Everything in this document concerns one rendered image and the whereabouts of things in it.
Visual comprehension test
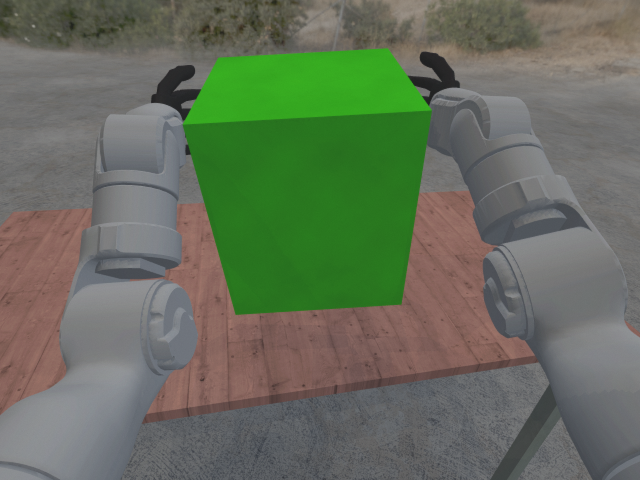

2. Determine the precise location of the right robot forearm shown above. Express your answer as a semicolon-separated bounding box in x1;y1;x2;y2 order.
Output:
427;88;628;314

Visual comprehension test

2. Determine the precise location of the right robot upper arm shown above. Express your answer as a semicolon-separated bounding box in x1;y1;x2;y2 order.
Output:
483;227;640;480

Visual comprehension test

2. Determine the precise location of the table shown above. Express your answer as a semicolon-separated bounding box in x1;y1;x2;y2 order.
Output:
0;191;640;480

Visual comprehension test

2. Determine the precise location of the robot left hand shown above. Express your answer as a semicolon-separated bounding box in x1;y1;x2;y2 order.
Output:
151;65;201;155

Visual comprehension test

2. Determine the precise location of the carton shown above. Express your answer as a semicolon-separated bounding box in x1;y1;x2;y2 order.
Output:
183;48;432;315

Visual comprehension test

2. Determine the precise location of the robot right hand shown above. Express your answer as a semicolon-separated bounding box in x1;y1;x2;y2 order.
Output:
408;52;460;106

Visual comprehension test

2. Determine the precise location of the left robot forearm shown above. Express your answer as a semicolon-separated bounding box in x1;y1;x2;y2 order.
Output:
59;103;186;363

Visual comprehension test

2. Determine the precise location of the left robot upper arm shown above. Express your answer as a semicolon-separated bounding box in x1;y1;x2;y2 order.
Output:
0;279;198;480

